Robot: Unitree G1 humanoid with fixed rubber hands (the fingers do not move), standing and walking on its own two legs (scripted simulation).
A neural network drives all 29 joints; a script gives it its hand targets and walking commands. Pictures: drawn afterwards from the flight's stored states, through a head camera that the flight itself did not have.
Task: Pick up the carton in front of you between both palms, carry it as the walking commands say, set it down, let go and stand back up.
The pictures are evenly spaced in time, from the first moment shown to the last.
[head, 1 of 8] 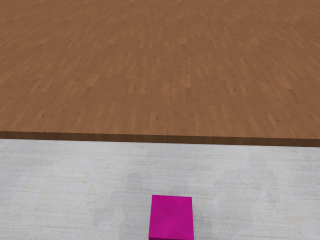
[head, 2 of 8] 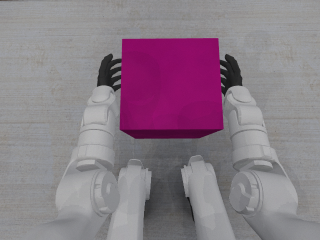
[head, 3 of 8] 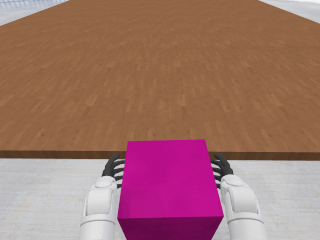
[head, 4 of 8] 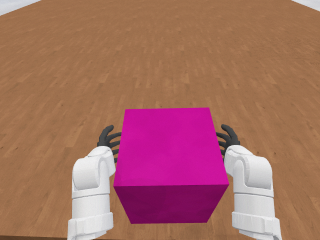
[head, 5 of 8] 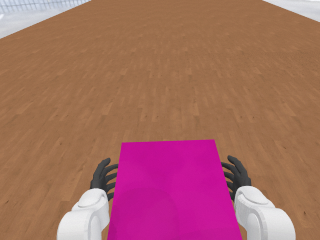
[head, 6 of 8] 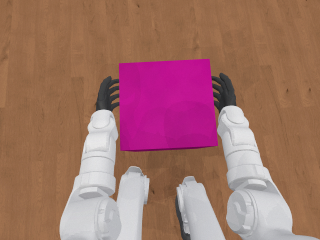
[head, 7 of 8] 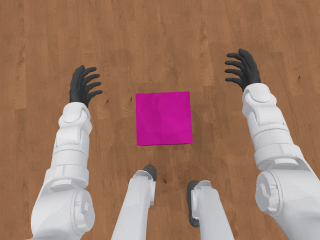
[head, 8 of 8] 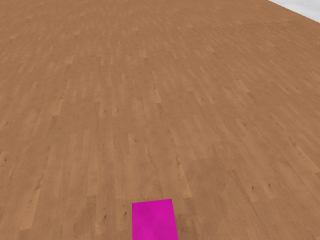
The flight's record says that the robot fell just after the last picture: no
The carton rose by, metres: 0.86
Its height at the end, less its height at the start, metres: +0.10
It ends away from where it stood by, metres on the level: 2.10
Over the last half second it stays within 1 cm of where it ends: yes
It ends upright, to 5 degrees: yes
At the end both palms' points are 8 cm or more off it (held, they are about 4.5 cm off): yes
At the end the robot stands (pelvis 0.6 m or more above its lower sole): yes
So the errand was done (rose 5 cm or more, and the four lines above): yes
